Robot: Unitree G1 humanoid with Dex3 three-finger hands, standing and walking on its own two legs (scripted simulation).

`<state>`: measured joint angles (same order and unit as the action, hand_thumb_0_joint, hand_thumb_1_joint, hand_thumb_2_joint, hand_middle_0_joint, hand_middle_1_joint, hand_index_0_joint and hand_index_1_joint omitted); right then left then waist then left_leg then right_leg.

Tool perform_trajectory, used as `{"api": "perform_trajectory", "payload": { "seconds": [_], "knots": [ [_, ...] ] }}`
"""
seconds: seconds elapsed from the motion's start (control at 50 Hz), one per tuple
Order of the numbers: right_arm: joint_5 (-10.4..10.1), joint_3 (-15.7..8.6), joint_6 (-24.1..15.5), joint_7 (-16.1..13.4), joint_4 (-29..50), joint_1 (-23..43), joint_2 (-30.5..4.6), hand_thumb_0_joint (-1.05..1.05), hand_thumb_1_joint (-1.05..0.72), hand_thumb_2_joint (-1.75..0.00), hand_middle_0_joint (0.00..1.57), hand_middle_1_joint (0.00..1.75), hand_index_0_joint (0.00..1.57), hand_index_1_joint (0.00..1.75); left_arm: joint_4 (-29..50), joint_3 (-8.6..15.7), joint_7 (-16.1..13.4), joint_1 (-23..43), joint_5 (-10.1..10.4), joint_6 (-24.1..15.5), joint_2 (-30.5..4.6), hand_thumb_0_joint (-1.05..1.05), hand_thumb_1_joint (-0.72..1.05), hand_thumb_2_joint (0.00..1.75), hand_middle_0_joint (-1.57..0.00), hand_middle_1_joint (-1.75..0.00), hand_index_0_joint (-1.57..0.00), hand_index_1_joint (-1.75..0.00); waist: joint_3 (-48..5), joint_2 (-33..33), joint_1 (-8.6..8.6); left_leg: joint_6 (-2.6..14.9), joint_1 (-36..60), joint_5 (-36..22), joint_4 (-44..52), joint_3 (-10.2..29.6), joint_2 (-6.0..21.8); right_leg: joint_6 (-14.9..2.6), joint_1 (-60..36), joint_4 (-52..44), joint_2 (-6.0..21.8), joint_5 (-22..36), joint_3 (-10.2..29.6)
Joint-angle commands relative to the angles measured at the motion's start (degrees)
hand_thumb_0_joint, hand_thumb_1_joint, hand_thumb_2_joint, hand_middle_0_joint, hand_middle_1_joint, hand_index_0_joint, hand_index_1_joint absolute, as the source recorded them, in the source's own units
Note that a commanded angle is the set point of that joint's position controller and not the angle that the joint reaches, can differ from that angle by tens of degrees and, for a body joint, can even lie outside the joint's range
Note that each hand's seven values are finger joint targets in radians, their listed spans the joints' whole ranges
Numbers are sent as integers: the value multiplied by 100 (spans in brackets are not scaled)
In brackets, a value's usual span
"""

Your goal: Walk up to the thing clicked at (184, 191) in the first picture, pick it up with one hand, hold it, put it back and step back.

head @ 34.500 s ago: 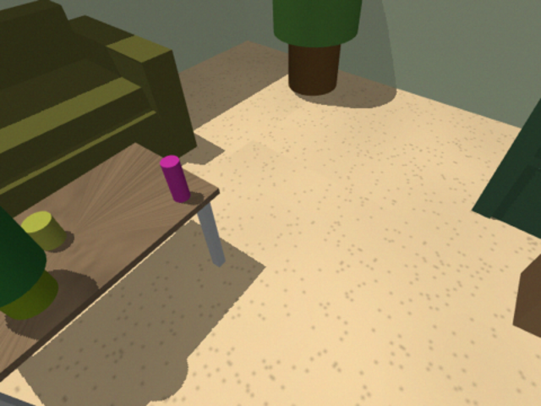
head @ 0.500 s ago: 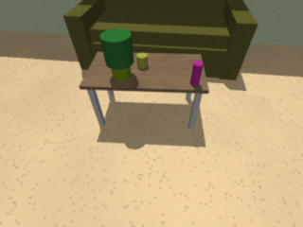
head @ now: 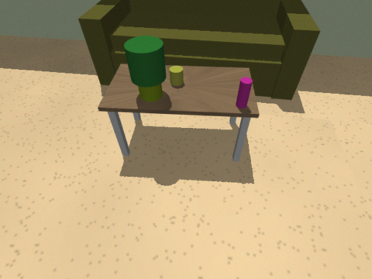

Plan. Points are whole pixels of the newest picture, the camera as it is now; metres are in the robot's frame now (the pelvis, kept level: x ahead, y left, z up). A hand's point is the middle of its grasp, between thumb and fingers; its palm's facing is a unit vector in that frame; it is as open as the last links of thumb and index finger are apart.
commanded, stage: step back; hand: right
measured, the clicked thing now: (243, 93) +1.04 -0.24 -0.23
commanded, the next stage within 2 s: stand in 0.24 s
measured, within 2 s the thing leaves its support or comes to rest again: neither
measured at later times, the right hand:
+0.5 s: hand out of the picture +0.13 -0.25 -0.14, palm faces +0.01 +0.94 -0.33, open 7.4 cm
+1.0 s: hand out of the picture +0.05 -0.26 -0.14, palm faces -0.01 +0.95 -0.32, open 7.4 cm
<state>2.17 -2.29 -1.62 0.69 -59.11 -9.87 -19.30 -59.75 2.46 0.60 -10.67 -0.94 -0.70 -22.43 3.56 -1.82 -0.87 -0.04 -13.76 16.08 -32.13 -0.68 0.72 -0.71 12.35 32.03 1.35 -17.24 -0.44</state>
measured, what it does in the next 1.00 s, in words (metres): stands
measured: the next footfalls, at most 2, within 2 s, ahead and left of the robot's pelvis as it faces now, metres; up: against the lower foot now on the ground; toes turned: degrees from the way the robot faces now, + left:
none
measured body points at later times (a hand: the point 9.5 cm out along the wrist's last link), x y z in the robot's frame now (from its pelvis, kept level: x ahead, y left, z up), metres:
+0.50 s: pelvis +0.02 +0.00 +0.01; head +0.04 +0.00 +0.46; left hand +0.14 +0.29 -0.11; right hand +0.13 -0.30 -0.11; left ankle +0.01 +0.12 -0.73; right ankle +0.00 -0.13 -0.73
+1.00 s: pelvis -0.01 -0.01 +0.02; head +0.00 -0.01 +0.47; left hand +0.06 +0.29 -0.12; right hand +0.06 -0.31 -0.12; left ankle +0.01 +0.12 -0.73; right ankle +0.00 -0.13 -0.73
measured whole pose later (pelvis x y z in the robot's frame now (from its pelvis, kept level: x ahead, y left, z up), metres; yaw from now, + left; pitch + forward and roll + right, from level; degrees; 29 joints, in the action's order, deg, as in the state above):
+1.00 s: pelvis -0.01 -0.01 +0.02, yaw +0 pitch -3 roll +0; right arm 0.8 -0.3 -0.6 0.8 -66.5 -6.6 -19.5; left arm -65.7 -0.3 0.4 -6.9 -0.6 -1.0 -20.3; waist 3.2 0.2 0.4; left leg -1.2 -7.3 8.2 -17.9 -0.7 1.6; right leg 0.2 6.3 18.4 0.5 -9.7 -0.7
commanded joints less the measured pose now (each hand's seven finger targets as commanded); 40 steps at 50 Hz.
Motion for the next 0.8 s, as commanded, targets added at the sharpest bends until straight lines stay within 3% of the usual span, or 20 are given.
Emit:
{"api": "perform_trajectory", "payload": {
  "seconds": [0.0,0.02,0.06,0.14,0.2,0.22,0.28,0.38,0.48,0.6,0.72,0.78],
  "knots": [
    [-151,-258,-95,-100,459,439,-1232,0,-90,-90,20,30,20,30,273,273,-90,101,5,-249,-1255,0,90,90,-20,-30,-20,-30,-705,443,-44,170,-73,-1182,375,492,460,-309,-749,-794,534,1306,773],
    [-124,-251,-87,-116,406,371,-1220,0,-90,-90,20,30,20,30,319,294,-84,264,-6,-247,-1366,0,90,90,-20,-30,-20,-30,-664,195,23,154,-79,-835,297,359,370,-412,-718,-726,732,1321,932],
    [-80,-273,-85,-126,316,432,-1241,0,-90,-90,20,30,20,30,340,261,-99,430,4,-226,-1307,0,90,90,-20,-30,-20,-30,-522,83,39,174,-98,-876,233,305,353,-478,-593,-709,803,1382,931],
    [-90,-270,-115,-113,198,442,-1285,0,-90,-90,20,30,20,30,360,211,-123,666,15,-206,-1155,0,90,90,-20,-30,-20,-30,-574,41,66,339,240,-1687,465,484,584,-299,-478,-465,516,1848,491],
    [-114,-264,-120,-135,161,509,-1286,0,-90,-90,20,30,20,30,311,204,-137,662,31,-190,-1103,0,90,90,-20,-30,-20,-30,-754,104,14,372,406,-2414,392,443,620,-226,-673,-322,464,2252,384],
    [-190,-176,-119,-149,150,606,-1282,0,-90,-90,20,30,20,30,174,79,-128,635,131,-161,-901,0,90,90,-20,-30,-20,-30,-666,198,44,303,637,-3015,651,619,693,-153,-575,-560,568,2874,526],
    [-196,-165,-108,-173,70,667,-1355,0,-90,-90,20,30,20,30,163,75,-151,757,134,-126,-953,0,90,90,-20,-30,-20,-30,-813,297,47,214,932,-3431,802,560,728,-97,-819,-657,540,2998,435],
    [-224,-100,-55,-152,-7,846,-1214,0,-90,-90,20,30,20,30,59,33,-147,888,81,-135,-975,0,90,90,-20,-30,-20,-30,-902,124,90,137,1142,-2982,1106,449,691,-43,-1032,-1073,608,3036,454],
    [-204,-64,-26,-122,-95,975,-1203,0,-90,-90,20,30,20,30,-26,15,-135,978,75,-161,-973,0,90,90,-20,-30,-20,-30,-839,186,104,97,1119,-2438,1366,411,706,-2,-1093,-1385,633,2562,473],
    [-180,-34,-7,-71,-212,997,-1164,0,-90,-90,20,30,20,30,-129,-5,-110,1032,43,-159,-992,0,90,90,-20,-30,-20,-30,-335,159,132,20,853,-998,1713,469,643,1,-616,-1841,589,976,551],
    [-166,-43,-35,-51,-280,884,-1206,0,-90,-90,20,30,20,30,-172,-20,-94,930,42,-198,-989,0,90,90,-20,-30,-20,-30,-573,189,132,52,931,-1190,1698,496,684,-12,-691,-1802,619,1271,568],
    [-155,-41,-31,-51,-310,830,-1227,0,-90,-90,20,30,20,30,-183,-31,-92,906,45,-179,-985,0,90,90,-20,-30,-20,-30,-418,200,135,53,839,-904,1703,514,673,-12,-534,-1890,601,826,605]
  ]
}}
